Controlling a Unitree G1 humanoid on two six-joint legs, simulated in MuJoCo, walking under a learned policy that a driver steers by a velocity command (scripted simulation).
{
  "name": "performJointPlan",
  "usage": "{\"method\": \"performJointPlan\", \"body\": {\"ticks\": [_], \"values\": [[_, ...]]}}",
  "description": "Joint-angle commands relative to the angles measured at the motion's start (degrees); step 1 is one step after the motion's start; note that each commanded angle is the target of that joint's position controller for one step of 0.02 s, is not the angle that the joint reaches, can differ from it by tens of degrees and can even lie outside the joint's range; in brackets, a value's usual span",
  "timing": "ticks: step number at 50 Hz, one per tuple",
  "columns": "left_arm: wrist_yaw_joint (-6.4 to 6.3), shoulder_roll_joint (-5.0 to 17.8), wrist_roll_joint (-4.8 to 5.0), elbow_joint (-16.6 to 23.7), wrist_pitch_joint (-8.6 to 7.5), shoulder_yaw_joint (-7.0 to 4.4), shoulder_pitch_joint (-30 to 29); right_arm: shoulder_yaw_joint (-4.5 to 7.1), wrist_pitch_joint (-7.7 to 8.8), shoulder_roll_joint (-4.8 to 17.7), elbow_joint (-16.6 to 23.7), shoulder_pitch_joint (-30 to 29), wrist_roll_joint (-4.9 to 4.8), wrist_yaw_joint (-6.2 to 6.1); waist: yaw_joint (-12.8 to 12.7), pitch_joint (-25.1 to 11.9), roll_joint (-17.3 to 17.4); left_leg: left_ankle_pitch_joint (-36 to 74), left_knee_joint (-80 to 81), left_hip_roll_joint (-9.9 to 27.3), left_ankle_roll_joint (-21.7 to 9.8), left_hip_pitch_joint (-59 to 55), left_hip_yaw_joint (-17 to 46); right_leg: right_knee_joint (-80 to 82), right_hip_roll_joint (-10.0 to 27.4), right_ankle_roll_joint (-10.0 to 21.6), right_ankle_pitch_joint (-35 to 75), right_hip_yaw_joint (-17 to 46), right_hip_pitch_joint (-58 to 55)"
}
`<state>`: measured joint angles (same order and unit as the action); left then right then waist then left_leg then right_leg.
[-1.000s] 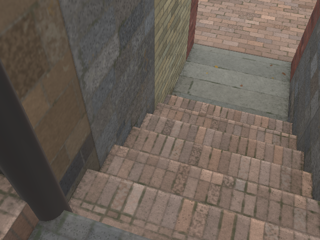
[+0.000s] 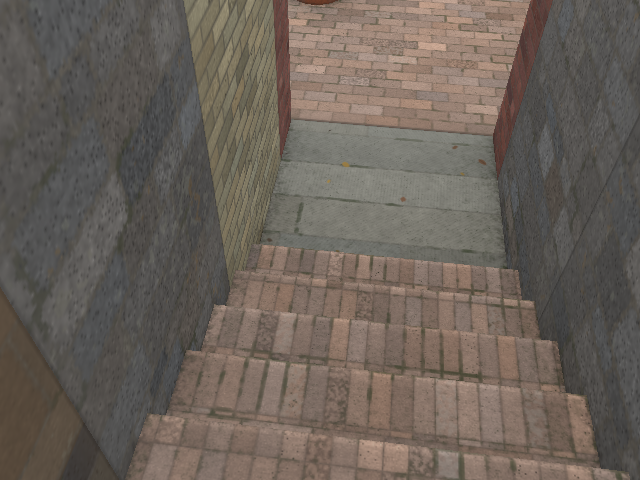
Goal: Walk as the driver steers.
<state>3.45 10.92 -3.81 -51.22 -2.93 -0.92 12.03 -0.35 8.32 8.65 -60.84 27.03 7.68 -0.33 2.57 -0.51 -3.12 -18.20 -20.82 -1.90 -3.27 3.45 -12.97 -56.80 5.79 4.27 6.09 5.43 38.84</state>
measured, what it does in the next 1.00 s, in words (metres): goes down: right foot 0.17 m lower, then left foot 0.17 m lower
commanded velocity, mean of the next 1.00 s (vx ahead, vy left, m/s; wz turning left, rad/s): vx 0.50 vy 0.00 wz -0.04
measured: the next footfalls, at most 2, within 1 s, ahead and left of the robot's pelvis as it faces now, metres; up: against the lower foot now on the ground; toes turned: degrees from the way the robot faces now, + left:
right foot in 0.30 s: +0.30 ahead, -0.23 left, -0.17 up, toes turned -15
left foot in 0.86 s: +0.64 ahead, -0.02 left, -0.33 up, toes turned +3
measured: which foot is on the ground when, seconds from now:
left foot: down 0.00-0.30, up 0.32-0.84, down 0.86-1.00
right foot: up 0.00-0.28, down 0.30-0.86, up 0.88-1.00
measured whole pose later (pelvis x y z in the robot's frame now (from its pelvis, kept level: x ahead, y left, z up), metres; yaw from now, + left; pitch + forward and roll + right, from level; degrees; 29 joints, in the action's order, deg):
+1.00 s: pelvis +0.58 -0.10 -0.34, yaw +2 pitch +0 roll +0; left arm 1.4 12.8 -4.5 -55.2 -5.0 0.6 19.6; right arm 1.6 5.5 14.0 -58.8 21.4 5.3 4.0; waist 0.2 1.1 -1.0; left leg -14.9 -31.5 -3.8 -4.8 16.5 -1.7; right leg -91.4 3.7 1.7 -29.7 2.0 31.1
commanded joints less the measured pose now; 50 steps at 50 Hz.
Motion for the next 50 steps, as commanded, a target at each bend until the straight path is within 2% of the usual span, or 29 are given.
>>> {"method": "performJointPlan", "body": {"ticks": [1, 3, 5, 7, 9, 13, 15, 16, 17, 18, 19, 20, 21, 22, 23, 24, 26, 27, 29, 32, 40, 41, 43, 44, 45, 46, 47, 49, 50], "values": [[0.42, -1.41, -0.08, 6.32, -0.53, 0.94, -9.34, -1.1, 0.6, 1.88, -5.74, 18.21, -0.75, -3.15, 6.96, 4.67, 3.66, 19.15, 0.88, 19.78, -10.23, -20.97, 10.78, 14.69, 5.06, -1.7, 12.48, 4.11, 23.56], [0.46, -1.94, 0.02, 6.34, -0.68, 1.41, -11.57, -1.85, 0.08, 0.61, -5.39, 16.97, -2.44, -4.13, 7.29, 6.48, 1.9, 13.36, -1.83, 13.67, -7.2, -7.98, 4.08, 29.06, 4.78, -1.47, 18.92, -2.24, 11.7], [1.51, -1.52, -1.02, 5.65, 0.84, 1.09, -6.55, -2.64, -0.53, 1.11, -3.08, 11.91, -0.5, -1.16, 3.13, 8.15, 7.45, 7.64, 0.71, 14.03, -6.56, 14.24, 3.57, 21.23, 2.64, 0.74, 21.11, -5.58, -10.44], [0.94, 1.61, -1.71, 5.92, 1.97, 0.16, -3.72, -2.7, 0.11, 2.07, -1.97, 7.55, -1.74, -1.27, 0.45, 10.82, 4.83, 4.93, -4.56, 16.46, -4.89, 11.64, 4.56, 25.35, 3.08, 1.4, 17.22, -3.33, -8.08], [0.79, -0.33, -2.38, 6.98, 1.75, 0.97, -9.74, -1.56, -0.93, 4.69, -4.19, 11.32, -2.88, -3.07, 4.35, 11.88, 2.92, 2.9, -9.02, 17.87, -3.79, 2.13, 5.43, 34.54, 3.45, 0.72, 12.25, -4.42, -3.31], [-0.21, 0.4, -1.71, 0.77, 0.84, 0.41, -6.83, -0.55, -4.78, 5.23, -6.05, 15.24, -0.78, -3.85, 4.62, 9.8, 1.35, 5.63, -18.51, 19.5, 0.37, -3.49, 5.86, 41.35, 4.22, -0.37, 13.98, -4.39, -11.52], [-0.95, 9.06, 0.25, -10.17, -1.18, -3.84, 20.03, 0.03, -6.39, 8.75, -2.49, 7.97, -0.06, -0.09, -7.68, -0.25, -5.57, 1.7, -41.74, 11.09, 2.4, 12.0, -1.57, 42.47, -2.34, -1.22, 21.69, -13.06, -48.93], [-0.13, 17.13, -0.21, -12.58, -0.76, -6.36, 30.87, -1.4, -6.75, 2.15, -5.27, 19.26, 0.78, 3.13, -7.02, -14.87, -13.94, -24.45, -66.93, 7.25, 6.57, 28.1, 0.12, 19.71, 4.71, 6.89, 44.86, -4.09, -77.07], [0.72, 20.56, -0.28, -13.69, -0.8, -6.99, 39.96, -2.35, -5.06, 0.34, -4.5, 24.79, -0.79, 6.2, -9.02, -32.29, -11.36, -31.36, -87.11, 5.02, 7.54, 32.83, 8.35, 12.94, 10.66, 16.18, 53.58, 5.9, -91.91], [0.96, 15.85, -0.18, -16.47, -0.77, -6.66, 42.91, -1.0, -3.17, 4.73, 0.77, 11.16, -3.86, 6.5, -15.51, -23.02, -6.89, -30.19, -96.46, 3.0, 7.49, 50.33, 10.43, 21.81, 15.14, 20.16, 37.19, 17.32, -88.44], [0.54, 14.2, 1.16, -14.74, -1.3, -6.21, 35.82, -0.75, -1.15, 7.01, 5.49, -1.63, -6.44, 5.27, -16.23, -10.39, -5.18, -28.87, -98.71, 6.36, 5.7, 64.87, 12.14, 26.89, 17.84, 19.58, 16.49, 19.13, -76.8], [0.28, 8.99, 0.04, -12.5, -1.74, -4.47, 26.93, 0.05, -0.43, 9.66, 6.79, -7.77, -5.62, 4.15, -13.02, -2.53, 3.55, -22.48, -87.05, 10.34, 4.2, 59.37, 13.57, 29.0, 14.14, 15.53, 13.34, 13.4, -57.54], [1.1, 8.34, -1.77, -11.06, -1.79, -3.89, 23.12, 1.0, -0.56, 9.73, 6.62, -4.49, -6.49, 2.91, -7.38, -0.33, 1.7, -18.28, -81.82, 10.87, 3.57, 51.22, 15.3, 29.75, 16.07, 18.58, 21.37, 13.46, -42.44], [0.68, 5.94, -2.52, -10.63, -2.06, -2.64, 18.38, 0.36, -1.48, 5.61, 6.54, -1.81, -6.71, 2.56, -1.84, 3.52, 4.12, -11.75, -76.81, 12.47, 0.57, 45.17, 18.87, 30.17, 16.29, 17.99, 11.6, 11.3, -27.45], [-0.88, -1.7, -2.36, -7.33, -3.29, 0.49, 10.62, -1.09, -2.51, 0.1, 5.67, -0.46, -3.62, 2.44, 1.54, 7.2, 5.43, 7.4, -58.04, 16.41, -2.2, 39.42, 23.44, 36.84, 12.35, 14.0, 1.96, 7.58, -12.83], [-1.7, -3.27, -0.45, -5.37, -4.32, 1.35, 7.86, -1.0, -3.31, -0.7, 4.11, 0.12, -2.19, 3.18, 0.98, 10.03, 4.59, 17.07, -45.88, 15.25, -2.62, 33.92, 20.53, 40.48, 9.96, 14.11, -3.83, 3.51, -3.34], [-1.76, 2.44, -0.86, -7.36, -4.84, 0.93, 12.76, -0.3, -5.02, 2.64, 4.87, 0.29, -1.37, 4.71, 1.08, 5.44, -1.2, 20.13, -44.64, 12.29, -2.49, 34.06, 17.28, 36.98, 8.37, 16.09, -4.58, 4.36, -4.87], [-1.86, 2.88, -2.19, -7.4, -5.03, 1.27, 13.64, -0.81, -4.83, 2.47, 4.94, 2.05, -0.74, 5.82, 2.04, 4.55, -0.83, 26.49, -46.01, 11.78, -2.54, 34.51, 18.04, 32.76, 7.81, 15.49, -2.87, 3.67, -4.64], [-3.87, -0.78, -1.92, -11.06, -5.71, 2.91, 23.38, -1.38, -4.17, 3.19, 7.78, -6.54, -0.63, 5.76, -4.45, 4.22, 2.05, 42.1, -30.55, 14.33, -0.47, 52.1, 22.44, 27.97, 9.5, 13.14, -7.16, 5.22, -23.19], [-2.85, 0.24, -3.98, -8.46, -4.46, 4.22, 17.01, -1.2, -4.92, 5.81, 9.59, -11.56, -1.76, 5.47, -2.25, 3.42, 1.05, 54.76, -23.78, 10.08, -1.33, 28.54, 16.31, 25.2, 3.01, 9.12, -23.33, -3.59, -3.42], [-4.48, 6.16, -0.77, -13.51, -1.2, 2.01, 27.64, -1.48, -4.57, 5.74, 12.7, -28.04, -2.04, 4.66, -11.34, 11.26, 3.38, 27.87, 0.77, 8.98, -0.58, 32.55, 11.99, 13.01, 10.92, 7.64, -13.57, 1.78, -34.75], [-4.02, 6.27, -1.86, -13.3, -1.0, 1.75, 26.8, -0.61, -4.06, 6.74, 10.86, -24.16, -2.69, 4.35, -9.85, 8.93, 3.44, 30.74, -0.35, 8.03, -0.97, 23.69, 10.25, 7.6, 9.04, 6.37, -10.81, -1.3, -31.65], [-0.14, 8.24, -5.19, -11.8, -0.04, 1.23, 19.88, 4.12, -2.94, 14.62, -0.15, 6.68, -3.86, 3.68, 4.41, 1.44, 7.73, 41.27, 1.21, 4.41, -3.7, -11.8, 5.78, -18.16, 3.17, 1.12, -7.62, -9.89, -16.74], [2.2, 0.7, -4.22, -12.99, 0.02, 2.04, 28.62, 6.46, -3.89, 21.24, -2.94, 19.3, -2.48, 4.43, 4.76, -13.46, 20.68, 73.13, -17.34, 13.4, -15.79, -39.61, 15.82, -49.71, -5.16, -5.35, -47.39, -14.23, 1.44], [3.4, 1.73, -1.66, -7.38, -0.73, 1.74, 21.87, 6.69, -4.14, 22.35, -4.35, 23.96, -3.09, 4.85, 7.42, -21.11, 14.68, 74.12, -17.5, 18.67, -19.32, -48.35, 27.65, -57.23, -7.2, -6.11, -53.88, -7.84, 10.1], [2.27, 4.68, 0.72, -0.65, -2.77, 0.87, 7.07, 6.39, -3.21, 19.95, -4.33, 22.33, -2.79, 4.51, 11.19, -10.48, 10.96, 57.83, -12.34, 21.37, -20.79, -42.08, 34.26, -58.88, -6.68, -5.92, -54.53, -7.41, 24.21], [0.16, 5.02, 1.46, 4.6, -4.36, 1.29, -1.02, 4.87, -2.94, 14.36, -0.84, 12.95, -3.31, 4.0, 8.91, -4.03, 5.17, 24.89, -6.85, 22.63, -18.82, -30.59, 37.18, -46.64, -2.38, -3.92, -46.92, -3.37, 28.63], [-3.84, 3.68, -0.8, 3.17, -4.29, 1.47, 4.49, 0.45, -1.73, 4.55, 4.78, -3.79, -1.84, 4.18, -2.89, 3.57, -2.3, 15.6, -1.35, 19.08, -15.96, 4.65, 33.42, -19.54, 4.33, -0.4, -22.34, 4.46, 10.63], [-4.56, 2.45, -1.26, 1.86, -3.51, 1.35, 7.19, 0.77, -1.02, 7.16, 6.34, -5.92, -1.71, 4.55, -5.7, 8.07, 4.83, 21.93, 0.08, 18.28, -19.39, 17.35, 34.72, -18.56, 3.75, -0.4, -22.71, 2.68, 4.49]]}}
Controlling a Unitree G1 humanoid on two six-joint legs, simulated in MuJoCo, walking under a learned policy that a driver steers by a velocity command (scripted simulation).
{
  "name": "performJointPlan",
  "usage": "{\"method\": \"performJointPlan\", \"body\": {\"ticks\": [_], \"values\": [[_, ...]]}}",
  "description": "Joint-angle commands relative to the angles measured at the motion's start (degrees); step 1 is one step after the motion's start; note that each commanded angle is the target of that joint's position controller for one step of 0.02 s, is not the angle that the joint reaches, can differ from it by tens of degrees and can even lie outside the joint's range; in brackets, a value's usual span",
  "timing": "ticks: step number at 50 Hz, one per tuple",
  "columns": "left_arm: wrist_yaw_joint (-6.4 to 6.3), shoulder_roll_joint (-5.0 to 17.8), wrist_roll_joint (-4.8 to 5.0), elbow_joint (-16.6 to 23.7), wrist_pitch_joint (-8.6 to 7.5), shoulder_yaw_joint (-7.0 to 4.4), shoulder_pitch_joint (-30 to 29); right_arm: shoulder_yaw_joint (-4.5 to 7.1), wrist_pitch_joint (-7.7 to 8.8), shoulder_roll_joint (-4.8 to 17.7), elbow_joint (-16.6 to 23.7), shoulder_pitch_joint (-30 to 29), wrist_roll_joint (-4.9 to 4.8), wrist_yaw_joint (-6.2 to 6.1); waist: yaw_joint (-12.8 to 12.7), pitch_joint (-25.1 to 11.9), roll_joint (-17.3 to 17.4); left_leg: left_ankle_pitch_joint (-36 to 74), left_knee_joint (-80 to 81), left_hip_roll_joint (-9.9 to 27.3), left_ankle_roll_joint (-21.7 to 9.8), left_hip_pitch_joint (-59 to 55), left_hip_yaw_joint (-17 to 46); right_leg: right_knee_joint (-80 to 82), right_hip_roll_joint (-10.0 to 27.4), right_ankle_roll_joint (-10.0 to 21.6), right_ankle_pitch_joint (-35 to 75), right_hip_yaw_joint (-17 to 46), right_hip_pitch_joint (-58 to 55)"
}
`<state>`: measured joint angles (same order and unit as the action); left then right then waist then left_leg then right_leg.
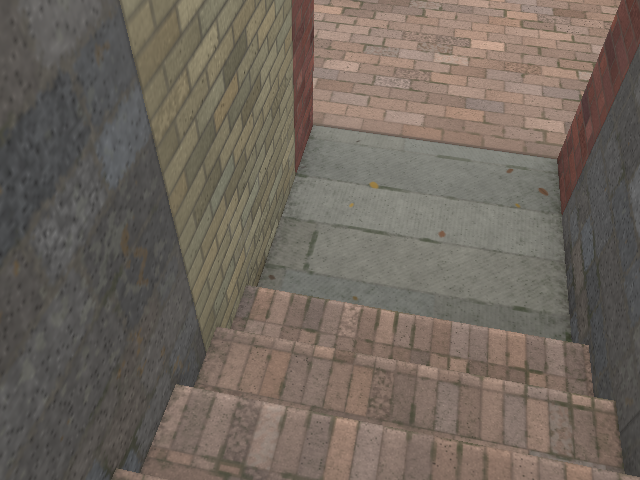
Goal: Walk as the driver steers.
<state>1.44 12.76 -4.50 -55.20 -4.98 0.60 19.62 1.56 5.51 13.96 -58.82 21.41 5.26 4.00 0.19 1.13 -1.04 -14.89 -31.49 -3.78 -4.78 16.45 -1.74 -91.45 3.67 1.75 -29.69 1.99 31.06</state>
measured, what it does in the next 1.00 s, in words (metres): goes down: right foot 0.17 m lower, then left foot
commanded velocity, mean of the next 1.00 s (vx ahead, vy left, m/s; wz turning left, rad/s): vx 0.39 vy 0.00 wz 0.15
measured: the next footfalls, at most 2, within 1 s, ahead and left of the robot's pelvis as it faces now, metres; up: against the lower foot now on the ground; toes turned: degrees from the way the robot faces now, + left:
right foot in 0.32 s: +0.33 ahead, -0.14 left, -0.17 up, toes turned +10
left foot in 0.68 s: +0.53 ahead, +0.14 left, -0.17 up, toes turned +20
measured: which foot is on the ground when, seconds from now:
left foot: down 0.00-0.34, up 0.36-0.66, down 0.68-1.00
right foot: up 0.00-0.30, down 0.32-0.82, up 0.84-1.00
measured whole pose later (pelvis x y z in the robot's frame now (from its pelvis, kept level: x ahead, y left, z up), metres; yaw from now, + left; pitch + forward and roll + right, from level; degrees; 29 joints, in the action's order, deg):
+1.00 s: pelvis +0.54 -0.03 -0.23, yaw +10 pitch +2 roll +3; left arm -2.6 10.3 -7.0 -47.8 -6.3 -3.4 17.4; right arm -1.7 8.8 7.7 -39.4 5.6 5.6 0.0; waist -2.8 1.7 -2.7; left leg -33.2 -58.6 7.4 2.2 26.5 -7.4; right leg -52.6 1.6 -1.4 11.0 0.4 36.5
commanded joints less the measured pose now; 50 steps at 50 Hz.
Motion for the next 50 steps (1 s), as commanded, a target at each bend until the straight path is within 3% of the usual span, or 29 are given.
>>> {"method": "performJointPlan", "body": {"ticks": [1, 2, 4, 7, 12, 15, 16, 17, 18, 20, 21, 23, 24, 26, 30, 31, 32, 33, 34, 35, 37, 40, 41, 42, 43, 44, 46, 48, 50], "values": [[-1.99, -0.14, -1.02, 4.08, -0.37, 0.19, 1.78, -1.36, 2.07, 0.78, 5.09, -0.04, -0.74, -0.14, -1.82, 4.53, 0.97, 15.06, 14.71, 18.75, -19.25, 10.33, 19.73, 26.99, 6.32, 1.06, 19.08, 4.92, 6.6], [-1.57, -0.34, -0.83, 5.14, 0.44, 0.33, 1.01, -0.91, 2.24, 3.27, 5.09, 1.71, -2.1, -0.13, -2.02, 2.64, 3.55, 14.04, 12.87, 16.4, -18.93, 12.95, 19.16, 28.45, 4.53, -0.73, 18.74, 2.16, 3.31], [0.0, -1.43, -0.49, 3.46, 0.32, 1.23, 6.86, -1.34, 2.85, 3.8, 4.59, 3.54, 0.84, -0.51, -4.18, 0.06, 3.52, 15.56, 1.01, 8.86, -14.92, 25.38, 12.79, 24.29, 0.42, -1.51, 30.94, -2.82, -6.8], [1.01, 2.33, -2.0, 8.33, 0.34, 1.52, -11.4, -3.16, 3.64, -0.51, 1.98, 14.59, -0.9, -3.43, 5.93, -1.77, -0.64, -1.76, -11.22, 9.78, -12.13, 4.02, 19.93, 48.32, 3.45, -3.4, 50.66, 5.3, 15.19], [0.24, 3.34, -0.62, 14.66, 1.47, 1.22, -15.52, -3.56, 1.88, 2.08, 5.72, 7.82, 1.39, -1.74, 2.24, 2.41, 4.8, -18.87, -15.34, 6.7, -9.76, 26.29, 23.65, 56.14, -2.35, -4.16, 37.34, 0.36, -15.64], [0.04, 6.55, 3.29, 9.68, 0.21, -0.13, -8.68, -1.89, -1.19, 7.51, 4.59, 8.61, -1.33, -2.21, 2.11, 4.27, 1.33, -12.69, -33.44, 4.83, -6.58, 7.44, 25.72, 82.75, -1.08, -1.25, 45.77, 1.42, -17.65], [-0.05, 9.64, 3.5, 6.4, -0.88, -2.29, 4.32, -1.87, -2.01, 9.08, 4.66, 7.18, 0.56, 0.2, -4.68, -1.15, 1.48, -0.86, -46.56, 4.18, -4.19, 15.48, 23.17, 77.03, 1.27, 2.14, 51.67, -1.62, -35.72], [0.68, 14.31, 1.25, 1.21, -1.29, -4.73, 21.56, -3.92, -0.73, -1.08, 2.44, 17.02, 1.24, 3.1, -6.52, -17.08, -12.01, -14.56, -75.81, -2.26, 1.97, 35.0, 14.58, 52.25, 10.29, 15.39, 81.57, 2.76, -68.09], [2.91, 16.32, -0.41, 2.2, -0.84, -4.6, 20.86, -4.15, 0.1, -4.01, 2.91, 25.11, -1.66, 4.21, -3.5, -21.95, -14.03, -33.38, -99.63, -4.3, 4.04, 52.73, 7.63, 48.09, 20.85, 26.16, 93.55, 16.5, -74.26], [2.53, 11.67, -1.57, 2.27, -0.22, -5.05, 15.66, -2.71, -0.27, 2.08, 12.07, 2.73, -2.56, 2.01, -10.08, -4.33, -2.07, -20.99, -97.99, 1.68, 5.38, 75.52, 9.35, 61.99, 24.4, 22.46, 39.75, 28.23, -57.9], [2.57, 2.17, -2.45, 2.81, -0.32, -1.7, 8.4, -3.21, -0.84, 0.62, 11.56, 3.69, -1.05, 0.72, -4.19, 1.56, 6.42, -4.0, -83.02, 6.42, 2.52, 66.19, 15.1, 64.87, 19.14, 16.37, 23.99, 19.92, -40.46], [0.79, -3.22, -1.28, 1.93, -1.55, 0.18, 0.05, -4.29, -2.03, -4.14, 11.28, 5.39, 0.87, 0.89, 3.5, 9.55, 1.51, 11.47, -69.94, 12.77, -1.13, 50.19, 12.62, 71.3, 13.14, 14.96, 21.34, 12.47, -8.42], [-0.48, -2.79, -0.02, 2.6, -3.16, -0.14, -3.5, -4.73, -2.37, -4.95, 11.43, 5.44, 2.91, 1.7, 3.43, 8.1, 0.58, 17.37, -58.15, 12.51, -1.34, 45.55, 9.54, 72.1, 7.62, 14.25, 17.86, 7.89, -3.17], [-0.86, -1.42, 0.78, 2.84, -5.8, 0.14, -3.71, -3.75, -2.25, -2.36, 14.44, -6.87, 1.68, 1.53, -0.84, 5.54, 1.74, 33.98, -32.63, 11.13, 0.19, 20.67, 1.41, 75.69, 1.85, 14.36, 10.84, -0.26, 14.7], [0.52, 10.07, 1.22, 1.89, -6.01, -2.1, -1.41, -3.03, -2.09, 2.18, 15.36, -5.26, 2.18, 1.34, 2.04, 1.19, 3.1, 21.85, -33.79, 7.21, 3.1, 18.66, 2.12, 61.54, 6.83, 12.5, 32.41, 6.73, 1.43], [-1.26, 7.65, 1.23, -0.16, -6.28, -1.41, 2.59, -3.48, -1.79, 2.58, 18.72, -14.42, 2.43, 0.84, -2.75, 1.82, 2.75, 26.6, -24.42, 11.74, 4.76, 38.59, 11.84, 53.66, 8.47, 11.75, 29.3, 12.33, -19.93], [-2.21, 9.42, 6.02, -4.74, -3.62, -2.76, 11.76, -0.66, -2.66, 1.69, 16.14, -13.27, -3.71, -3.3, -2.0, 0.64, -5.78, 27.77, -15.58, 10.81, 3.73, 37.54, 8.51, 54.13, 10.08, 12.15, 40.82, 15.19, -29.9], [-2.86, 8.76, 4.99, -5.11, -2.01, -2.49, 13.81, -0.63, -2.51, 4.16, 16.17, -16.01, -4.09, -4.72, -4.9, 2.05, -5.77, 21.86, -13.96, 9.51, 4.74, 36.01, 6.43, 51.47, 9.01, 11.43, 48.38, 14.9, -31.96], [-3.3, 2.61, 2.8, -0.12, -3.24, -1.67, 11.07, -1.83, -1.29, 4.73, 21.15, -25.48, 2.64, -1.45, -7.93, -0.56, 0.23, 10.34, -15.46, 7.93, 6.9, 47.84, 3.35, 43.71, 8.89, 10.95, 47.69, 17.09, -39.84], [-4.75, -0.63, 3.67, -2.21, -2.92, -1.24, 22.53, -2.32, -0.74, 1.77, 21.61, -31.78, 4.17, -0.09, -14.11, -3.44, -0.68, 15.32, -9.09, 9.55, 6.97, 55.41, 5.15, 36.87, 4.28, 10.92, 38.18, 18.58, -51.34], [-6.69, -4.77, 5.38, -8.02, -2.44, -0.89, 44.07, -2.4, 1.13, -1.77, 24.16, -42.19, 1.6, 0.77, -22.12, -3.31, -1.49, 7.6, -13.3, 5.94, 4.21, 56.71, 2.12, 35.36, -2.7, 5.29, 44.21, 20.23, -53.55], [-4.7, -1.91, 6.69, 0.78, -2.5, -2.15, 23.51, -2.03, 2.98, -2.75, 22.3, -32.88, 0.73, -0.2, -10.47, -3.84, 2.42, 5.3, -16.73, 3.47, 3.12, 14.66, 1.65, 32.73, -5.02, 1.64, 60.21, 19.8, -13.03], [-2.61, 0.38, 6.73, 8.05, -3.01, -1.93, 4.65, -1.57, 2.56, -1.13, 17.49, -7.4, -0.24, -1.32, 6.07, -14.48, 8.09, 24.7, -11.07, 7.28, -2.95, -37.58, 5.5, 23.68, -8.73, -4.63, 54.94, 9.3, 24.76], [-0.8, -0.42, 2.26, 11.53, -2.97, -1.46, -4.72, -1.08, 1.91, 2.46, 11.65, 14.5, -0.89, -2.38, 18.57, -27.65, 17.75, 13.88, -9.68, 29.47, -11.24, -64.98, 31.9, -0.25, -8.44, -7.23, -4.83, 5.16, 47.12], [-0.98, 4.07, 2.76, 16.97, -2.45, -2.89, -18.85, 0.68, 0.86, 5.85, 12.34, 16.39, 1.02, -4.93, 20.62, -17.37, -1.16, 2.71, -7.79, 33.1, -10.8, -42.21, 36.31, 4.91, -2.53, -4.35, -4.57, 4.85, 44.61], [-2.1, -0.72, 0.49, 17.29, -1.95, -2.36, -19.13, 0.52, 1.61, 6.57, 10.84, 7.47, 1.45, -5.66, 12.65, -5.44, 1.79, -0.38, -9.91, 28.76, -8.16, -27.52, 26.48, 10.9, 0.26, -3.49, 1.11, 3.13, 41.66], [-4.74, -1.25, -5.29, 12.16, -0.87, -3.6, -5.11, -1.63, 3.06, -1.7, 20.59, -18.34, -3.67, -6.25, -0.76, -0.58, 7.71, -5.09, -5.18, 21.91, -1.77, 1.27, 8.94, 32.7, 2.29, -1.42, 12.92, 2.69, 17.94], [-5.5, 0.96, -3.95, 3.57, -0.95, -5.72, 15.64, -0.2, 5.36, 2.25, 28.13, -32.07, 0.01, -5.11, -8.96, -1.67, 1.7, -23.98, -13.7, 12.41, 4.38, 32.75, -7.74, 42.25, -4.44, -3.51, 54.64, -4.41, -17.95], [-3.16, -3.6, -2.06, 2.55, -0.98, -4.75, 17.7, 0.09, 5.13, 5.61, 27.68, -31.93, 1.76, -2.86, -12.14, 0.98, 2.45, -33.7, -11.15, 12.16, 2.66, 42.64, -9.47, 39.54, -7.62, -3.51, 59.48, -9.37, -26.94]]}}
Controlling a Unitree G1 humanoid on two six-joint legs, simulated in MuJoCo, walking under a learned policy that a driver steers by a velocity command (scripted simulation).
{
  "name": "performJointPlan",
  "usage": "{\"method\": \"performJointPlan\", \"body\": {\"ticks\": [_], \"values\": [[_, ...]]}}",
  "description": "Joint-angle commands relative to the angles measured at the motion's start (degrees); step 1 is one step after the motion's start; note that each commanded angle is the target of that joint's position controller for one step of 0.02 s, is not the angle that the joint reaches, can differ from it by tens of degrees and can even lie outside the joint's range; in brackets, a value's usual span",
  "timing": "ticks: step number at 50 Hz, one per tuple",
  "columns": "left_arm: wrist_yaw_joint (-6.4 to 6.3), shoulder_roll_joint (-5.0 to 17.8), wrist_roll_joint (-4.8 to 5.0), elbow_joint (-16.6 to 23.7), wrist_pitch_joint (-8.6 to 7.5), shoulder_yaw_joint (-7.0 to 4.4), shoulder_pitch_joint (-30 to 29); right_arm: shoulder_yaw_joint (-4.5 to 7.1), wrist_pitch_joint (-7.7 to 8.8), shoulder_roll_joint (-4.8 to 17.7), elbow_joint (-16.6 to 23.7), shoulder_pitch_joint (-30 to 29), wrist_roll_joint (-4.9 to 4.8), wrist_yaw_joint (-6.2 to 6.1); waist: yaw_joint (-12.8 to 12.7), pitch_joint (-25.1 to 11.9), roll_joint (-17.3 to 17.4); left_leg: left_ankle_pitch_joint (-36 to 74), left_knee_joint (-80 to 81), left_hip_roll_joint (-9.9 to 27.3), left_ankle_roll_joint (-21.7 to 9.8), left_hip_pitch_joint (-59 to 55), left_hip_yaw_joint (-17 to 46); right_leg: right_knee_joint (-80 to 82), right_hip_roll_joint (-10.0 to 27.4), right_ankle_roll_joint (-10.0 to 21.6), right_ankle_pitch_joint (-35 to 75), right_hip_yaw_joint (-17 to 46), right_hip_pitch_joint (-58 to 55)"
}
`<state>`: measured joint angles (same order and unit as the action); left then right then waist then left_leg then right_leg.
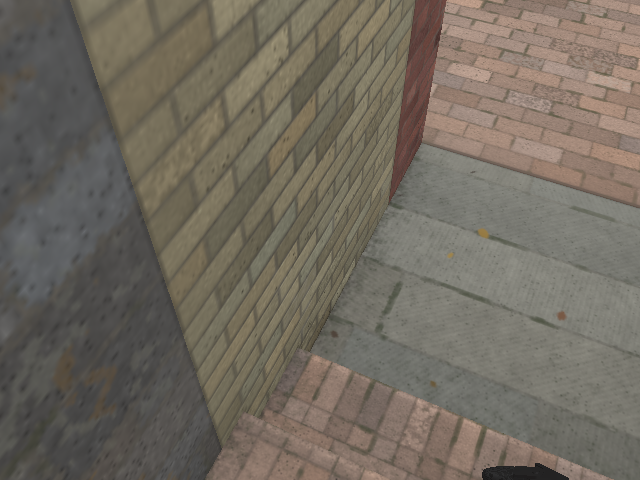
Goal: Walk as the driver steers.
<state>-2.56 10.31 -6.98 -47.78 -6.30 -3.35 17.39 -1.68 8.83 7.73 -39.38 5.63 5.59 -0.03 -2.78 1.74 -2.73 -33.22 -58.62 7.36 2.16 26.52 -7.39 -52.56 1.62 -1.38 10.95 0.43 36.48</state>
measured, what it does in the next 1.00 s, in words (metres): goes down, turning right: right foot 0.17 m lower, then left foot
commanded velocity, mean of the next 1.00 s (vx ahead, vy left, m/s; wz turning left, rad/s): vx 0.12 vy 0.00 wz -0.57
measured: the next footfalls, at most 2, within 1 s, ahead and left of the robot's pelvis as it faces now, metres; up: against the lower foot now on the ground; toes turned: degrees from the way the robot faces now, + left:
right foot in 0.10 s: +0.18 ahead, -0.07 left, -0.17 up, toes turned -2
left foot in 0.80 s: +0.32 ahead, +0.18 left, -0.17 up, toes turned -32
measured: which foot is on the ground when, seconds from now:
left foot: down 0.00-0.06, up 0.08-0.78, down 0.80-1.00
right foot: up 0.00-0.08, down 0.10-0.82, up 0.84-1.00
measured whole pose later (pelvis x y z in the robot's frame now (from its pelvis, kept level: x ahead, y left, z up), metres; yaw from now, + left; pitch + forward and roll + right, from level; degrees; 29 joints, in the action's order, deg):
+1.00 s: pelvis +0.28 +0.03 -0.19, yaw -36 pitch +5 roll +5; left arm 3.2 15.4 -8.1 -44.6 -3.3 1.9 10.2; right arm -2.9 7.4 8.5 -47.0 27.2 3.7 -0.8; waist 5.5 -2.8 -0.1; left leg -42.6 -62.9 0.2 -1.4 25.6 -5.7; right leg -59.5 6.9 0.6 10.7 0.9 50.8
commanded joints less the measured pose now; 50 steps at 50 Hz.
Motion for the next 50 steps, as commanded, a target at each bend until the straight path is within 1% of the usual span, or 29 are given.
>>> {"method": "performJointPlan", "body": {"ticks": [1, 2, 4, 5, 6, 7, 8, 9, 10, 11, 12, 13, 15, 20, 23, 24, 31, 34, 37, 38, 39, 40, 41, 42, 43, 45, 46, 47, 50], "values": [[1.3, -0.61, -0.64, -4.1, 0.4, -0.64, 18.93, 3.04, 1.35, 10.35, 8.74, -15.47, 0.43, 1.46, -9.63, 3.46, 5.94, -18.59, 14.07, 2.27, -4.46, 29.65, -2.51, 3.13, -4.41, -0.45, 15.19, -7.93, -29.32], [1.55, 2.83, -1.35, -3.84, 0.62, -1.18, 17.78, 2.34, 0.81, 8.29, 9.06, -13.84, -1.28, 0.8, -9.63, 5.75, 5.98, -20.31, 7.42, 3.38, -3.18, 21.15, -0.39, 9.34, -2.1, -0.02, 11.71, -7.07, -22.84], [1.97, 8.16, 0.0, -7.4, -0.21, -2.94, 30.96, 0.79, -1.66, 6.19, 9.05, -13.96, -0.7, 0.43, -15.61, 1.55, -4.71, -20.4, -26.55, -1.12, 0.44, 8.05, -1.57, 19.34, 1.46, 5.57, 17.26, -4.24, -27.35], [1.29, 9.9, 1.87, -10.41, -1.72, -3.23, 43.57, 0.98, -2.62, 6.58, 11.72, -21.82, 0.69, 1.39, -21.56, -0.58, -10.86, -23.43, -49.89, -7.0, 2.05, 19.49, 0.63, 20.64, 2.14, 7.89, 14.27, 1.28, -44.15], [0.53, 15.81, 4.5, -5.32, -2.57, -3.44, 42.58, 0.54, -1.69, -0.75, 17.32, -19.83, -0.74, 2.26, -17.45, -4.65, -18.39, -16.25, -58.27, -17.02, -0.54, 31.45, 10.27, 18.15, 1.82, 8.18, 26.67, 12.5, -49.39], [1.79, 20.8, 8.21, 5.23, -3.29, -3.07, 19.78, 1.85, -0.91, -0.98, 15.46, -1.65, -2.92, 1.96, -0.06, -9.45, -16.25, -1.87, -51.21, -15.93, 0.67, 39.82, 21.98, 18.7, 13.25, 14.55, 39.9, 38.61, -48.71], [3.06, 21.22, 7.33, 10.77, -2.37, -3.07, 12.51, 5.07, -0.09, 13.38, 10.03, 0.1, -4.4, 1.04, -1.63, -8.8, -6.04, 0.31, -59.06, -10.17, 4.5, 42.29, 20.19, 15.35, 16.15, 15.82, 38.34, 40.4, -44.1], [3.66, 20.46, 6.33, 10.88, -1.03, -2.46, 9.07, 5.96, -0.63, 16.0, 8.19, 0.06, -4.04, -0.25, 0.41, -13.44, -2.44, 3.11, -61.2, -7.74, 5.99, 41.97, 19.41, 13.19, 13.94, 11.13, 30.54, 38.98, -42.38], [4.04, 17.4, 5.93, 9.85, -0.15, -0.89, 8.0, 5.41, -1.11, 14.65, 8.58, -3.06, -3.92, -1.79, 3.94, -10.76, 4.78, 10.39, -56.78, -4.99, 6.3, 43.92, 16.54, 13.47, 8.9, 4.17, 21.13, 38.47, -36.15], [4.71, 15.33, 7.24, 14.93, -0.64, 0.67, 0.17, 4.63, -0.65, 15.14, 8.42, 0.53, -3.75, -1.57, 4.68, -10.66, -2.01, 15.44, -50.35, -3.13, 7.58, 43.21, 22.11, 14.32, 13.66, 12.94, 14.3, 47.71, -24.85], [4.07, 8.72, 7.73, 14.44, -0.63, 3.18, 1.49, 4.76, -1.5, 16.63, 8.08, -2.88, -1.94, -1.5, 2.96, -7.43, 5.39, 20.96, -40.26, -1.86, 7.98, 38.33, 20.64, 16.36, 11.89, 15.48, 1.6, 47.88, -13.54], [3.55, 8.03, 7.61, 12.41, -0.57, 4.34, 2.71, 4.28, -2.82, 13.09, 8.06, -2.38, -0.15, -1.54, 4.41, -8.07, 5.35, 22.99, -34.28, -2.11, 7.76, 29.87, 16.37, 16.52, 7.71, 16.08, -4.32, 42.47, -5.9], [3.71, 13.1, 6.91, 10.73, -0.89, 3.58, 4.07, 3.47, -4.44, 9.59, 8.53, -2.09, -0.1, -0.3, 4.36, -11.01, 0.71, 20.63, -27.71, -1.91, 6.21, 22.51, 11.89, 15.55, 3.99, 15.97, -1.3, 37.6, -5.08], [2.51, 16.01, 5.9, 13.53, 0.78, 3.24, 7.79, 4.13, -4.77, 14.42, 9.76, -8.73, -0.88, 0.36, -3.17, -10.76, -2.41, 11.53, -23.92, -4.59, 5.64, 35.26, 12.44, 3.43, 4.89, 7.74, 19.46, 36.0, -31.29], [2.29, 15.46, 6.35, 12.29, 2.15, 2.96, 15.47, 3.0, -4.09, 11.51, 9.73, -7.95, -2.06, -0.35, -5.86, -9.04, -2.66, 9.67, -27.94, -5.33, 5.19, 43.45, 14.52, 0.8, 6.58, 9.03, 26.02, 40.01, -38.02], [2.11, 13.81, 6.59, 13.58, 2.31, 3.47, 14.71, 2.7, -3.96, 10.97, 9.6, -8.92, -1.19, -0.27, -6.03, -8.54, -3.07, 10.94, -27.74, -5.41, 5.11, 45.02, 14.07, 0.14, 5.39, 9.53, 21.07, 38.33, -37.96], [3.62, 14.73, 5.16, 19.49, 2.6, 5.04, -0.67, 3.3, -5.13, 13.91, 6.5, -2.1, -0.79, 1.65, 0.34, -10.58, -2.96, 17.39, -28.76, -7.51, 4.21, 25.62, 11.67, -0.52, 1.54, 15.18, 19.36, 33.25, -18.24], [4.55, 15.64, 5.19, 13.67, 1.98, 4.15, 5.33, 2.43, -5.55, 11.72, 3.92, 0.87, 1.33, 2.72, -0.26, -7.37, -2.57, 14.69, -20.64, -7.74, 2.3, 24.81, 10.33, 0.26, -0.2, 16.73, -0.66, 34.24, -18.42], [5.7, 17.51, 5.91, 11.2, 1.27, 3.24, 0.98, 1.85, -5.84, 9.98, 0.82, 5.85, 1.39, 5.03, 0.86, -6.01, -4.85, 14.24, -10.78, -10.14, 1.77, 9.87, 8.31, 1.91, -1.09, 18.33, -12.16, 37.83, -8.46], [5.73, 16.54, 5.14, 10.89, 1.1, 3.56, -0.72, 1.3, -6.04, 9.32, -0.5, 8.32, 2.72, 5.5, 1.64, -5.53, -3.89, 16.8, -6.64, -11.03, 1.36, 4.37, 8.39, -1.95, -2.96, 18.18, -22.09, 34.63, -4.5], [5.96, 16.62, 5.38, 11.86, 1.2, 3.38, -4.44, 1.93, -5.74, 10.35, -1.7, 13.01, 2.0, 5.57, 4.43, -5.81, -2.03, 14.27, -1.16, -12.79, 0.22, -6.67, 6.89, -5.53, -4.61, 17.84, -25.05, 32.41, 3.23], [6.84, 17.19, 5.18, 12.94, 1.17, 2.85, -10.61, 3.65, -4.8, 13.21, -1.95, 23.32, -0.31, 4.42, 12.81, -8.4, 3.17, 10.76, 5.41, -14.98, -3.71, -28.1, 7.82, -15.12, -7.4, 16.23, -9.56, 29.59, 19.2], [8.36, 8.69, 2.93, 12.6, 0.68, 4.16, -5.46, 4.04, -3.55, 18.66, -0.23, 24.53, -2.08, 3.2, 9.63, -17.04, 17.1, 29.39, 18.26, 3.81, -20.17, -38.56, 37.41, -31.71, -13.83, 7.74, -28.27, 17.88, 29.14], [8.71, 8.57, 1.99, 13.79, 0.23, 4.35, -6.93, 3.26, -2.47, 16.62, 0.99, 21.83, -1.02, 2.82, 8.57, -11.1, 10.82, 33.85, 23.61, 12.85, -26.2, -33.91, 48.14, -35.0, -9.53, 5.56, -41.06, 13.22, 38.96], [7.43, 7.52, 0.82, 14.2, 0.65, 4.55, -11.97, 2.4, -1.72, 13.27, -0.26, 20.41, -1.45, 2.32, 8.49, -3.51, 6.81, 22.18, 24.66, 16.14, -26.22, -25.88, 51.47, -35.71, -1.85, 3.68, -39.75, 11.69, 44.35], [5.17, 7.94, 0.49, 10.73, 1.79, 4.5, -10.96, 0.13, -1.67, 5.11, -1.42, 17.2, -3.34, 1.49, 5.87, -0.43, 4.16, 4.6, 25.1, 13.09, -24.53, -8.24, 44.1, -29.47, 5.99, 0.89, -36.62, 8.86, 35.27], [4.81, 7.54, -1.55, 7.26, 2.14, 5.11, -9.21, -2.01, -1.35, -2.23, -0.89, 13.56, -2.78, 0.17, 6.5, 1.48, 2.72, 0.31, 19.21, 9.37, -19.74, -4.26, 34.1, -14.76, 11.25, 0.16, -10.1, 11.56, 30.93], [4.86, 7.37, -2.79, 5.97, 2.46, 4.76, -8.8, -1.33, -0.81, 1.09, -3.06, 17.68, -2.58, -0.96, 7.51, 0.72, 6.05, -2.87, 17.17, 7.43, -18.15, -0.83, 29.4, -11.05, 10.38, 0.15, -0.99, 7.96, 24.78], [6.15, 8.52, -1.04, 6.36, 2.21, 4.03, -13.61, 0.14, 0.36, 7.94, -4.45, 19.61, -1.62, -1.88, 6.92, 2.85, 2.57, -9.44, 12.88, 1.17, -12.18, 16.17, 11.69, 8.78, 6.28, 3.41, 17.6, -1.27, -0.54]]}}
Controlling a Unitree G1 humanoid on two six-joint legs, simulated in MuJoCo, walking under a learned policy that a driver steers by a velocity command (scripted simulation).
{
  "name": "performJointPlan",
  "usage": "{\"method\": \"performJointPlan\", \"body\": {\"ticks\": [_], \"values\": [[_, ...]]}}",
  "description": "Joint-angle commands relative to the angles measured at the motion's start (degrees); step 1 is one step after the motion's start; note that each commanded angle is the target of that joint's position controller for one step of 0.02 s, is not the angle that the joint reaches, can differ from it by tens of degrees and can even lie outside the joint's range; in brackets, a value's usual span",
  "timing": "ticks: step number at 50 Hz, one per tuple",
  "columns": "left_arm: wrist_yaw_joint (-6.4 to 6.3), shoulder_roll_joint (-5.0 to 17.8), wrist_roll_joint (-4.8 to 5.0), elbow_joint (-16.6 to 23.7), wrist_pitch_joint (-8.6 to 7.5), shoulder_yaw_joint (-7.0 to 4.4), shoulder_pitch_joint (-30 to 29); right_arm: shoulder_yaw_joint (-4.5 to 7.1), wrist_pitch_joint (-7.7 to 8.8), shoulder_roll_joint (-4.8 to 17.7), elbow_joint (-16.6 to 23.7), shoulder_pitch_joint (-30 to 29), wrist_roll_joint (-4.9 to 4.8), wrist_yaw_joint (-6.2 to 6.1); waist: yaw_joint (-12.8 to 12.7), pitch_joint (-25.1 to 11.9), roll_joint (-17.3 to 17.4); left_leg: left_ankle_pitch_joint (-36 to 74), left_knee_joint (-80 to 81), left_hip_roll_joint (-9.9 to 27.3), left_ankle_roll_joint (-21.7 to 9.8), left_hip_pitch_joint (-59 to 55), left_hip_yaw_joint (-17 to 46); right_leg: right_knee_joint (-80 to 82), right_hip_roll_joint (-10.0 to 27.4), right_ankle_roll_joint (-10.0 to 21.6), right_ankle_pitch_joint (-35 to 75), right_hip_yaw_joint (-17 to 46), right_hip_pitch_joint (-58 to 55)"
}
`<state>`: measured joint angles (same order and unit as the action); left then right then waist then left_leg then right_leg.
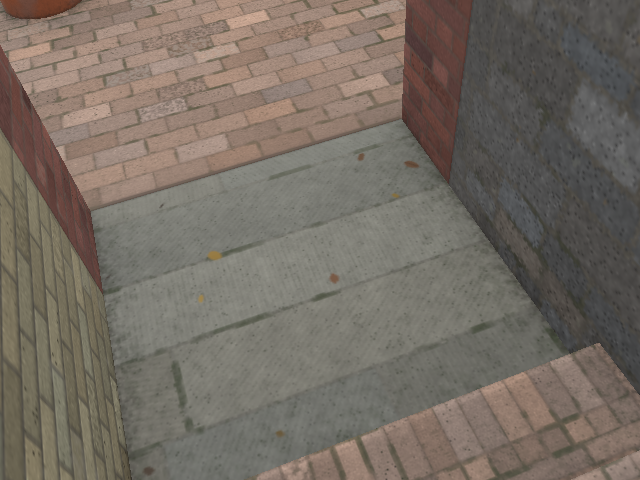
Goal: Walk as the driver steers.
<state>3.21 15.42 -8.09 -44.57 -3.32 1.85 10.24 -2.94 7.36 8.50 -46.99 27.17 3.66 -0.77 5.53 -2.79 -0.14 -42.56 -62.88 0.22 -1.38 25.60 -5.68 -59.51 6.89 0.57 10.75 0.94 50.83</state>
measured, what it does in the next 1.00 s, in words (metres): goes down: right foot 0.17 m lower, then left foot 0.17 m lower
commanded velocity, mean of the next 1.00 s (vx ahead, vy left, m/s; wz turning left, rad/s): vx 0.47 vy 0.00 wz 0.17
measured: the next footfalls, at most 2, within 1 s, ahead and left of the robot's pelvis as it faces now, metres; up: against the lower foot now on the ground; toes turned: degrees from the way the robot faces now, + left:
right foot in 0.16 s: +0.19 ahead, -0.15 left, -0.17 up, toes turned -12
left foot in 0.78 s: +0.51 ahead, +0.14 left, -0.33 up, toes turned +11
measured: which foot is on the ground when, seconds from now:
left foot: down 0.00-0.18, up 0.20-0.76, down 0.78-1.00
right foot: up 0.00-0.14, down 0.16-0.80, up 0.82-1.00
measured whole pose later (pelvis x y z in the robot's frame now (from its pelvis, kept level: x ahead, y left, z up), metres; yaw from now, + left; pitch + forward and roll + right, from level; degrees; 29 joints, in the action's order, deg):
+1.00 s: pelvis +0.53 +0.06 -0.26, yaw +13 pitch +0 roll +2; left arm 1.7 14.5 -4.4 -48.5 -5.9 -2.0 8.5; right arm -0.7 6.9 10.1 -61.8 26.1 3.4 3.8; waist 1.3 -0.3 -1.2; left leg -23.3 -35.5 -6.9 -5.5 12.5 -0.7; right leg -75.1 7.3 2.0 -16.6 2.7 41.2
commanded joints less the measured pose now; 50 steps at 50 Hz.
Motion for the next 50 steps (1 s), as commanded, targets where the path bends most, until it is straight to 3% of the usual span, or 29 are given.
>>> {"method": "performJointPlan", "body": {"ticks": [1, 3, 5, 7, 8, 9, 10, 11, 12, 14, 15, 16, 17, 19, 23, 28, 31, 35, 37, 39, 40, 41, 42, 43, 44, 45, 47, 49, 50], "values": [[1.35, 3.54, 0.88, 3.75, -0.32, -1.59, -6.9, 1.74, 1.45, 8.23, 2.14, -0.88, 0.84, 0.22, -1.65, 7.3, 2.74, -3.5, 19.65, 7.59, -8.57, 21.75, 7.0, 15.27, -1.83, 1.98, 15.21, -5.76, -24.06], [2.2, 4.39, 1.18, 5.37, 0.66, -2.7, -7.53, 1.52, 1.0, 9.85, 0.49, -2.13, 2.21, 2.31, -3.94, 9.01, 5.66, -4.05, 21.58, 12.54, -10.2, 22.75, 10.63, 11.21, -3.59, 2.96, 8.6, -5.99, -30.12], [2.1, 4.58, 1.23, 6.87, 1.07, -3.08, -11.72, 2.44, 0.59, 12.48, -2.46, -0.02, 0.19, 1.65, -2.07, 11.74, 5.08, 2.45, 18.3, 17.4, -9.55, 5.79, 14.41, 20.74, -3.25, 4.33, -1.69, -4.85, -23.04], [1.58, 6.01, 3.99, 2.51, 1.21, -3.91, 0.47, 3.56, -1.56, 15.3, -8.06, 0.5, 1.08, 2.6, -5.32, 11.29, -0.05, 8.75, 7.53, 17.85, -6.85, -4.85, 13.98, 38.87, -1.96, 4.69, 5.42, -2.72, -33.43], [0.83, 11.37, 4.62, -1.02, 0.47, -7.11, 10.41, 3.91, -2.32, 15.27, -9.98, 3.38, 2.4, 4.48, -8.66, 7.4, -1.41, 20.38, -5.49, 12.85, -5.31, -1.42, 7.68, 37.71, -5.14, 4.95, 4.23, -6.42, -50.17], [0.95, 15.63, 4.38, -2.63, 0.44, -9.29, 17.78, 2.71, -2.76, 6.99, -12.09, 12.47, 3.42, 6.41, -7.3, -5.07, -8.88, 12.77, -27.69, 6.89, -1.06, 11.72, 0.47, 19.92, 0.58, 12.83, 24.93, -0.48, -74.14], [1.02, 10.58, 3.53, -2.87, -0.28, -7.31, 22.29, 2.87, -2.66, 5.89, -9.4, 9.21, 1.71, 7.46, -9.88, -16.08, -6.85, 3.9, -36.43, 5.71, -0.4, 18.48, 3.55, 19.61, 7.48, 17.73, 26.3, 8.15, -81.5], [1.33, 9.27, 3.95, -4.16, -0.51, -7.12, 25.97, 3.64, -2.13, 8.44, -5.33, 1.42, -0.37, 6.86, -12.5, -9.8, -6.67, 4.96, -39.59, 4.97, 0.32, 26.47, 4.52, 24.49, 8.7, 16.02, 15.11, 13.63, -75.61], [2.01, 9.68, 5.51, -4.2, -1.17, -7.08, 21.85, 2.37, -0.94, 5.1, 0.02, -5.71, -2.02, 5.38, -12.25, -1.71, -6.11, 16.85, -32.74, 6.19, 0.63, 37.53, 9.81, 34.33, 13.95, 16.07, -16.25, 22.91, -64.49], [3.12, 6.56, 4.75, -6.13, -1.78, -5.83, 18.03, 2.39, -0.03, 7.06, -2.68, -1.37, -1.14, 2.74, -7.9, 4.58, -0.59, 25.25, -29.31, 9.31, -0.01, 37.98, 14.0, 37.42, 16.59, 17.77, -33.86, 28.66, -46.52], [-1.03, 4.63, 9.44, -2.73, -0.2, -6.03, 6.6, 5.11, -3.4, 10.04, -1.85, -7.65, -3.76, 1.09, -3.85, 0.79, -0.62, 29.89, -8.4, 9.59, 0.2, 24.11, 13.16, 41.05, 15.3, 14.53, -26.86, 17.29, -40.76], [-2.64, 5.66, 8.9, -2.56, 0.21, -5.56, 5.95, 5.25, -5.29, 10.06, -1.04, -10.36, -2.83, 0.93, -4.45, 2.74, -2.34, 28.42, -3.36, 7.61, 0.6, 17.57, 12.1, 42.35, 13.37, 14.42, -21.92, 15.39, -33.23], [-0.07, 3.53, 4.08, -5.77, -2.62, -4.15, 13.49, 3.62, -2.93, 7.26, -2.62, -4.26, 0.49, 2.61, -5.16, 10.4, 1.94, 37.35, -5.64, 10.09, 0.76, 24.34, 15.39, 47.48, 15.15, 19.83, -30.44, 20.2, -29.44], [-0.19, 3.97, 2.16, -5.98, -4.1, -4.75, 11.21, 2.66, -2.25, 4.97, -4.27, 2.09, 2.63, 4.2, -2.0, 6.39, -0.92, 42.08, -4.01, 7.89, -0.87, 22.73, 17.06, 44.24, 13.58, 19.79, -28.11, 17.92, -29.31], [-0.88, -0.02, 2.31, -9.72, -4.41, -2.8, 14.21, 3.62, -1.74, 8.1, -2.94, -8.27, 1.23, 4.96, -5.29, 5.49, 1.37, 70.27, 18.83, 5.3, -0.22, 25.37, 17.91, 34.86, 8.89, 15.24, -23.28, 3.55, -37.95], [-0.18, -0.75, 0.47, -13.11, -3.54, -1.15, 19.2, 3.23, -3.04, 6.58, -0.54, -14.79, 1.12, 6.3, -5.7, 10.62, -0.43, 71.62, 17.69, 6.72, -1.08, 16.26, 14.5, 34.68, 10.17, 13.07, -27.83, -1.18, -34.77], [-2.09, -0.61, 0.31, -14.65, -3.59, -1.22, 21.52, 2.48, -3.84, 5.36, 2.39, -21.92, 1.19, 6.06, -8.73, 13.25, -1.04, 69.7, 25.73, 7.0, -1.35, 14.33, 10.98, 29.9, 9.35, 9.08, -28.77, -4.13, -40.77], [-3.5, 1.73, 2.54, -17.74, -2.13, -1.94, 26.97, 2.49, -4.54, 6.02, 2.12, -27.42, 2.39, 6.61, -12.97, 16.83, -0.8, 60.79, 34.96, 7.06, -1.12, 12.09, 7.36, 25.84, 10.18, 6.89, -29.15, -2.76, -48.42], [-2.98, 5.15, 1.61, -16.46, -1.88, -3.12, 23.36, 3.87, -3.32, 7.84, -1.0, -21.31, 2.26, 6.14, -9.31, 12.53, 0.01, 57.68, 31.86, 4.15, -0.87, -2.41, 2.3, 16.3, 8.45, 4.74, -18.12, -6.95, -43.92], [-0.95, 9.47, 1.94, -17.03, 0.08, -4.4, 18.8, 6.51, -2.43, 11.85, -9.86, -1.96, 0.87, 5.06, -0.74, 7.77, 4.71, 61.86, 44.27, 1.42, -0.28, -24.62, -2.45, -5.51, 4.59, 2.65, -9.93, -11.0, -40.66], [1.17, 8.45, -0.22, -18.68, 0.56, -3.98, 21.68, 9.18, -1.93, 17.01, -13.0, 9.02, 1.24, 4.46, 4.64, 3.13, 9.22, 67.8, 39.86, 2.72, -4.91, -43.78, -0.93, -24.25, 1.88, 0.79, -15.02, -10.01, -28.23], [4.14, -3.24, 0.86, -19.32, 0.62, -2.26, 34.98, 8.75, -1.8, 20.05, -15.27, 18.26, 1.11, 5.62, -1.03, -19.77, 21.82, 97.72, 20.82, 12.48, -18.87, -74.73, 14.15, -50.3, -5.62, -2.48, -55.75, -8.6, -12.74], [4.28, 1.87, 4.26, -12.56, -1.12, -3.21, 22.08, 9.73, -0.81, 20.69, -17.47, 21.87, 2.59, 5.5, 4.4, -15.49, 15.68, 105.78, 22.64, 12.4, -20.5, -73.14, 17.41, -60.05, -7.93, -2.76, -57.92, -6.7, -0.61], [3.24, 3.54, 6.34, -4.6, -2.98, -3.65, 5.53, 9.36, 0.32, 18.69, -18.08, 20.79, 1.93, 5.41, 8.99, -6.76, 13.09, 86.28, 30.75, 15.71, -21.71, -63.55, 21.82, -62.46, -7.24, -1.47, -57.93, -5.55, 10.05], [0.94, 5.97, 7.17, 0.95, -4.32, -5.27, -4.44, 7.59, 0.74, 13.9, -15.1, 12.26, -0.95, 5.43, 6.86, -0.78, 7.05, 53.12, 36.96, 19.59, -21.82, -51.7, 32.52, -53.21, -3.84, -0.8, -52.35, -1.13, 16.66], [-0.41, 6.6, 5.95, 0.81, -4.98, -5.38, -4.68, 5.23, 0.45, 7.48, -14.0, 5.06, -0.15, 5.6, 2.07, 3.69, -1.22, 44.65, 37.22, 20.63, -19.92, -38.2, 31.54, -44.31, 0.14, 1.62, -45.87, 3.03, 12.46], [-1.99, -0.73, 3.04, -1.85, -4.11, -3.32, 2.75, 1.6, 1.11, 1.4, -10.33, -7.14, 0.92, 5.06, -8.8, 10.09, -6.05, 43.53, 39.56, 17.45, -18.74, -6.99, 27.99, -22.05, 5.33, 4.31, -27.78, 9.65, -1.87], [-1.92, -0.45, 3.03, -1.6, -2.69, -3.64, 1.94, 1.9, 1.67, 5.7, -5.93, -15.99, -1.54, 3.85, -10.24, 9.77, 2.01, 40.68, 44.48, 12.0, -18.72, 10.23, 22.53, -4.94, 3.36, 1.49, -19.99, 4.93, -16.44], [-2.14, -0.87, 3.66, -0.26, -2.01, -3.15, 1.13, 1.9, 1.56, 6.89, -6.51, -15.09, -0.91, 3.74, -10.56, 6.2, 3.1, 43.92, 41.23, 8.96, -17.52, 15.94, 19.35, -3.4, 2.03, 0.35, -17.32, 1.61, -23.01]]}}
Velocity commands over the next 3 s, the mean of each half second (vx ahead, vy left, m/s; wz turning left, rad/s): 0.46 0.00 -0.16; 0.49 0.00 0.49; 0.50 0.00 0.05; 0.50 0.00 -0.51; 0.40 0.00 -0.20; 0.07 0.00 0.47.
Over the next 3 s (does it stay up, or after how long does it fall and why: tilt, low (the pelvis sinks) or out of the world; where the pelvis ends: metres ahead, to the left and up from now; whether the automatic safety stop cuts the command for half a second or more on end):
stays up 1.53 0.08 -0.41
